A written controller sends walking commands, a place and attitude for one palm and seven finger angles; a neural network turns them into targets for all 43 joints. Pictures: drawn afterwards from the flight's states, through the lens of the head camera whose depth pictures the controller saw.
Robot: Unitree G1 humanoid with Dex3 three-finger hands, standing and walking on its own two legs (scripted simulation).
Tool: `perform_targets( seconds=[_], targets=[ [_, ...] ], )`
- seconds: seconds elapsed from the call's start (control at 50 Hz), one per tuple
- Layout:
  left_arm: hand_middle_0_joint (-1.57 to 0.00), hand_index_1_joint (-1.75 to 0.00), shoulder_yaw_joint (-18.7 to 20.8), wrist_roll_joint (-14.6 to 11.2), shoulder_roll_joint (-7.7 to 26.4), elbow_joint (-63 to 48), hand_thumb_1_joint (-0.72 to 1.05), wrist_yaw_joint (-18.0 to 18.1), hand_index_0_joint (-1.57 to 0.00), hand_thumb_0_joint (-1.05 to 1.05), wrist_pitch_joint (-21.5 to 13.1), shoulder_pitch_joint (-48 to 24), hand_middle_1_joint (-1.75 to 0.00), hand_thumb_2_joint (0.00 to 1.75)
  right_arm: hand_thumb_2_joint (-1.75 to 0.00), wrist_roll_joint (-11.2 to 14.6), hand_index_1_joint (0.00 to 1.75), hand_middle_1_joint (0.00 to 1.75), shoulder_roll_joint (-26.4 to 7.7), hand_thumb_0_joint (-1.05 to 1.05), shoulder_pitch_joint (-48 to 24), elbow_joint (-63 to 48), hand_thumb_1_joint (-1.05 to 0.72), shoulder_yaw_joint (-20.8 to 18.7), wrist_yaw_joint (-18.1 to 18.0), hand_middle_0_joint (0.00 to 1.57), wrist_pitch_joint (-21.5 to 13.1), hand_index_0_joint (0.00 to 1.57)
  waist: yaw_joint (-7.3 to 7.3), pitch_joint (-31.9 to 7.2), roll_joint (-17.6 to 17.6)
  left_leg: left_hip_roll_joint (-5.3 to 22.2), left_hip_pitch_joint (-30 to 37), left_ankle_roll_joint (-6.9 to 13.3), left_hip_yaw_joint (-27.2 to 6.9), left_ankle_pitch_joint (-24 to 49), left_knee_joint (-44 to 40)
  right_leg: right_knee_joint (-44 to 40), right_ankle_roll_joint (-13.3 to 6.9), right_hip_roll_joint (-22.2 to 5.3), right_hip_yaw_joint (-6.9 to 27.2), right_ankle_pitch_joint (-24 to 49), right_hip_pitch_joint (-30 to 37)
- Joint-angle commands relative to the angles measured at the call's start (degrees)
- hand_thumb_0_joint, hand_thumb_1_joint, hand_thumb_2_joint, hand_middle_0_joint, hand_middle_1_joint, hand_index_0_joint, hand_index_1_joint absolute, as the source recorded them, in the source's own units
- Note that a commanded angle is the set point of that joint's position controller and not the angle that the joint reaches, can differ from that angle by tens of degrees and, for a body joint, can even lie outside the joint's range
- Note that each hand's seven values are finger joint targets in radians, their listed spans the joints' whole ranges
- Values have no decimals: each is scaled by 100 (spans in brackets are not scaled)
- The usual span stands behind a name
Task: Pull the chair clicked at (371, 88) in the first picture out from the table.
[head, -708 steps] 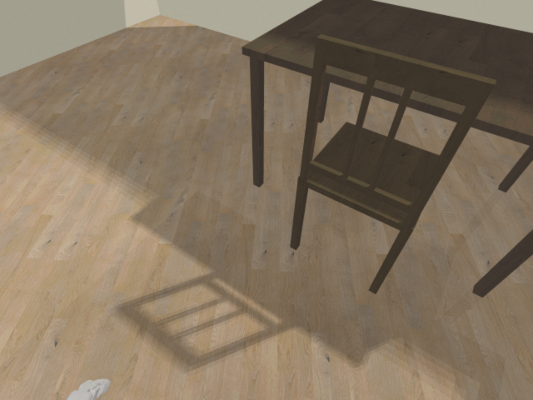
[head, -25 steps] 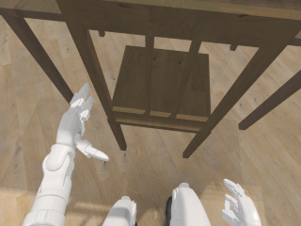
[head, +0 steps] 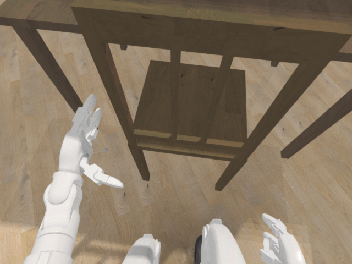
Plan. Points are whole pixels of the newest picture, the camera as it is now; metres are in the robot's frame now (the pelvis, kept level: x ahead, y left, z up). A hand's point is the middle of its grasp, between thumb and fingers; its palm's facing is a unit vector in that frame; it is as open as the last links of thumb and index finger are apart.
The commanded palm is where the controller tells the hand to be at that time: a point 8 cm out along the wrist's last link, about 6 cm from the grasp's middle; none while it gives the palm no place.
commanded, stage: aim the fingers beside a spindle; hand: left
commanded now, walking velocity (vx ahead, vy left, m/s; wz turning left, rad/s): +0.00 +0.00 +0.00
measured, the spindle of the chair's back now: (174, 104) +0.47 +0.01 +0.03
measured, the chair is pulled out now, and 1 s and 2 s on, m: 0.00 0.00 0.00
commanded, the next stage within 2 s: push the fingers through the gap in 1.70 s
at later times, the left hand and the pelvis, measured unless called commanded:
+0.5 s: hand (112, 159) +0.34 +0.15 +0.00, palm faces -0.17 -0.99 -0.03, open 16.9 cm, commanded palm +0.32 +0.21 +0.02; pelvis +0.00 +0.00 +0.00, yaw +0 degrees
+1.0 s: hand (107, 151) +0.35 +0.16 +0.02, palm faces -0.10 -0.99 -0.06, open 16.9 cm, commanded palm +0.33 +0.21 +0.01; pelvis +0.00 +0.00 +0.00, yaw +0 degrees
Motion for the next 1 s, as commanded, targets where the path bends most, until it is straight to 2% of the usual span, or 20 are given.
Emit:
perform_targets(
  seconds=[0.0, 0.02, 0.08, 0.14, 0.18, 0.24, 0.3, 0.38, 0.42, 0.44, 0.46, 0.54, 0.62, 0.7, 0.72, 0.78, 0.82, 0.84, 0.92, 0.98],
  targets=[
    [-6, -8, -10, -85, 500, -221, -50, -323, -6, 0, 50, -809, -8, 30, -90, 100, 30, 30, -908, 0, 164, -720, -90, -313, -83, 20, -196, 20, -153, -1679, -253, -1, -333, -124, -129, 1422, -1121, -720, -79, 165, 399, 477, 2428],
    [-6, -8, -33, -128, 489, -458, -50, -408, -6, 0, 18, -954, -8, 30, -90, 102, 30, 30, -887, 0, 149, -777, -90, -309, -94, 20, -224, 20, -135, -1826, -50, -15, -237, -120, -134, 1544, -1120, -692, -100, 157, 402, 599, 2510],
    [-6, -8, 91, -242, 740, -1384, -50, -444, -6, 0, -215, -1077, -8, 30, -90, 53, 30, 30, -837, 0, 201, -857, -90, -338, -121, 20, -300, 20, -50, -2625, 60, 0, 200, -138, -189, 2191, -1051, -602, -88, 155, 441, 1265, 2963],
    [-6, -8, 372, -283, 1079, -2145, -50, -194, -6, 0, -506, -1183, -8, 30, -90, -25, 30, 30, -777, 0, 260, -800, -90, -338, -148, 20, -383, 20, 15, -2999, 476, 18, 681, -250, -281, 2824, -1042, -479, -104, 168, 383, 1653, 3017],
    [-6, -8, 435, -230, 1056, -1789, -50, -37, -6, 0, -549, -1242, -8, 30, -90, -42, 30, 30, -774, 0, 245, -652, -90, -313, -156, 20, -394, 20, -99, -2605, 217, 32, 442, -223, -282, 2573, -996, -483, -78, 177, 365, 1480, 2834],
    [-6, -8, 426, -101, 893, -790, -50, 26, -6, 0, -373, -1061, -8, 30, -90, -16, 30, 30, -819, 0, 220, -557, -90, -290, -147, 20, -345, 20, -141, -1914, -137, 24, -106, -157, -238, 1876, -1020, -540, -67, 180, 357, 880, 2526],
    [-6, -8, 92, -65, 556, -153, -50, -194, -6, 0, -76, -928, -8, 30, -90, 39, 30, 30, -888, 0, 179, -612, -90, -283, -113, 20, -288, 20, -155, -1676, -228, -7, -342, -130, -166, 1418, -1077, -658, -69, 160, 378, 406, 2346],
    [-6, -8, 169, -169, 770, -791, -50, -452, -6, 0, -57, -942, -8, 30, -90, 67, 30, 30, -894, 0, 206, -799, -90, -320, -112, 20, -296, 20, -22, -2422, -9, -9, -50, -131, -162, 1949, -1076, -608, -92, 147, 439, 1022, 2851],
    [-6, -8, 239, -255, 915, -1453, -50, -412, -6, 0, -227, -1265, -8, 30, -90, 42, 30, 30, -838, 0, 202, -845, -90, -318, -130, 20, -347, 20, -27, -2756, 243, -8, 183, -151, -189, 2216, -1040, -545, -101, 163, 444, 1291, 3005],
    [-6, -8, 427, -271, 1130, -1793, -50, -339, -6, 0, -333, -1209, -8, 30, -90, 13, 30, 30, -832, 0, 239, -837, -90, -337, -135, 20, -366, 20, 50, -2960, 343, 1, 388, -188, -233, 2463, -1064, -524, -106, 165, 439, 1466, 3108],
    [-6, -8, 414, -275, 1079, -1918, -50, -258, -6, 0, -404, -1090, -8, 30, -90, -4, 30, 30, -795, 0, 251, -839, -90, -320, -133, 20, -384, 20, 41, -2994, 386, 13, 540, -211, -260, 2665, -1082, -499, -101, 174, 400, 1578, 3100],
    [-6, -8, 466, -183, 986, -1350, -50, 33, -6, 0, -449, -1056, -8, 30, -90, -28, 30, 30, -810, 0, 250, -650, -90, -297, -140, 20, -379, 20, -116, -2299, -81, 44, 169, -182, -291, 2240, -1069, -510, -66, 197, 328, 1192, 2706],
    [-6, -8, 211, -45, 669, -189, -50, -118, -6, 0, -154, -1043, -8, 30, -90, 27, 30, 30, -893, 0, 229, -560, -90, -284, -130, 20, -322, 20, -210, -1555, -223, 11, -340, -118, -195, 1391, -1082, -656, -66, 184, 347, 337, 2219],
    [-6, -8, 46, -125, 654, -589, -50, -428, -6, 0, -76, -1127, -8, 30, -90, 57, 30, 30, -907, 0, 234, -725, -90, -317, -125, 20, -331, 20, -99, -2191, 7, 0, -66, -134, -184, 1707, -1077, -622, -90, 157, 396, 686, 2539],
    [-6, -8, 47, -155, 719, -1012, -50, -447, -6, 0, -157, -1269, -8, 30, -90, 50, 30, 30, -893, 0, 205, -799, -90, -318, -130, 20, -361, 20, -51, -2469, 383, -2, 165, -167, -213, 2006, -1077, -537, -115, 150, 379, 907, 2598],
    [-6, -8, 218, -267, 913, -1783, -50, -286, -6, 0, -353, -1308, -8, 30, -90, -13, 30, 30, -826, 0, 285, -795, -90, -336, -129, 20, -408, 20, -24, -2931, 406, 36, 702, -269, -316, 2756, -1069, -503, -92, 183, 331, 1432, 2820],
    [-6, -8, 497, -249, 1156, -1775, -50, -88, -6, 0, -433, -1143, -8, 30, -90, -37, 30, 30, -852, 0, 307, -758, -90, -335, -144, 20, -410, 20, -22, -2871, 154, 59, 599, -277, -362, 2851, -1053, -437, -95, 199, 305, 1558, 2863],
    [-6, -8, 505, -223, 1101, -1698, -50, -5, -6, 0, -443, -1089, -8, 30, -90, -45, 30, 30, -827, 0, 274, -738, -90, -320, -132, 20, -399, 20, -15, -2712, 209, 44, 491, -266, -333, 2687, -1065, -443, -86, 191, 319, 1452, 2804],
    [-6, -8, 311, -30, 762, -584, -50, 81, -6, 0, -243, -970, -8, 30, -90, -14, 30, 30, -864, 0, 242, -614, -90, -285, -100, 20, -307, 20, -145, -1784, -221, 34, -118, -175, -281, 1832, -1101, -528, -76, 201, 268, 730, 2342],
    [-6, -8, 75, 4, 596, -268, -50, -122, -6, 0, -85, -1139, -8, 30, -90, 28, 30, 30, -912, 0, 222, -650, -90, -291, -97, 20, -267, 20, -162, -1748, -158, 8, -273, -144, -206, 1439, -1100, -603, -77, 182, 333, 377, 2243]
  ],
)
